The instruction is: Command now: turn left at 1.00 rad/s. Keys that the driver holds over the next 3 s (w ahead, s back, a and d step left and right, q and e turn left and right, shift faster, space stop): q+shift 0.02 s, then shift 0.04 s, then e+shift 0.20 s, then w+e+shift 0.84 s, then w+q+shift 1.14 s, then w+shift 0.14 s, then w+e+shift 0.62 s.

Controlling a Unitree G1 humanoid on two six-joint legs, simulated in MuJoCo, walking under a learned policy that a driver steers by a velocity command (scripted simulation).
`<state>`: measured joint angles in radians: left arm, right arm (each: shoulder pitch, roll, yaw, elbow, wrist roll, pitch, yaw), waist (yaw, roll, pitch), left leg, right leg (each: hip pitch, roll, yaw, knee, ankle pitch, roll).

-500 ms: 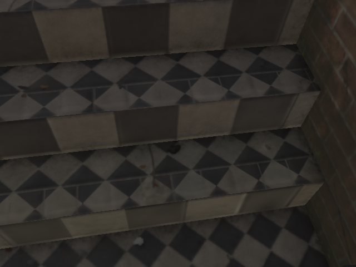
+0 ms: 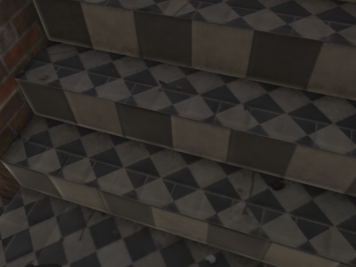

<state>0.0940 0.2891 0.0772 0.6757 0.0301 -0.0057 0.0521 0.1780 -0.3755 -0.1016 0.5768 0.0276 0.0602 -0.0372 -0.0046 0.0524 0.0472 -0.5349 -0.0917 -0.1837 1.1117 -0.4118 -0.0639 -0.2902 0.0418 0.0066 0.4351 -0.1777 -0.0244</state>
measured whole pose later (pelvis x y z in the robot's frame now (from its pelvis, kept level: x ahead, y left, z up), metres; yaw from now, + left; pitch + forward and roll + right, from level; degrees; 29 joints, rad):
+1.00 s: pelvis +0.29 -0.14 +0.00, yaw -33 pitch +4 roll +1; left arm 0.41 0.27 0.05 0.79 0.01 -0.04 0.03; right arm 0.09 -0.22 0.02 0.60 -0.10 -0.06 0.02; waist 0.05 0.04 0.01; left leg -0.93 0.10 -0.02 1.71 -0.30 -0.04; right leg -0.20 0.18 0.12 0.46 -0.30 -0.16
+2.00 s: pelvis +0.72 -0.33 +0.34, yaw -8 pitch +2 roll +1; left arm 0.10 0.22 0.03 0.57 0.10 -0.04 0.02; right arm 0.19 -0.23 -0.04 0.73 -0.01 0.03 0.02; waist 0.04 0.00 0.01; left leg -0.61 -0.25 -0.10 0.99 -0.39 0.10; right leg -0.80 -0.03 0.14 2.00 -0.16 -0.06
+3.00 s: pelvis +1.19 -0.30 +0.64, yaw -11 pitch +10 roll -1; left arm -0.26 0.25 0.04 0.46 0.03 0.01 0.01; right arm 0.42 -0.28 -0.09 0.98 -0.05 -0.15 -0.07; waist -0.08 0.00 -0.03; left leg -0.17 0.07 0.15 0.36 -0.17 -0.02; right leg -0.79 0.15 -0.02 1.79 -0.53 -0.10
